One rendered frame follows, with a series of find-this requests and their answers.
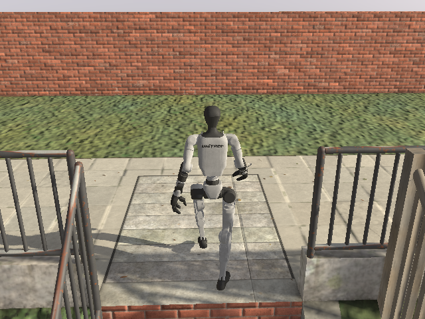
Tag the left robot thigh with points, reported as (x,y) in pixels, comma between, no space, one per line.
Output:
(197,193)

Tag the robot right forearm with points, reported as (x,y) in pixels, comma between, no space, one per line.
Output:
(243,170)

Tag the robot thigh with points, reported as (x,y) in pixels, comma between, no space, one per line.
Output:
(228,211)
(197,193)

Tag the right robot upper arm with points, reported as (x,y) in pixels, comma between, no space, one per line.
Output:
(236,149)

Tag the right robot thigh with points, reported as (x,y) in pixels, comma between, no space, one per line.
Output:
(228,211)

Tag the robot left hand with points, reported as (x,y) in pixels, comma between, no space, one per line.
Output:
(175,205)

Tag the left robot upper arm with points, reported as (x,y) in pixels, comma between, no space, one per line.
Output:
(188,152)

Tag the robot right hand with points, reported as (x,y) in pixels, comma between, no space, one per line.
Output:
(238,173)

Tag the robot left forearm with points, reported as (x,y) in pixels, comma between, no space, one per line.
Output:
(182,176)

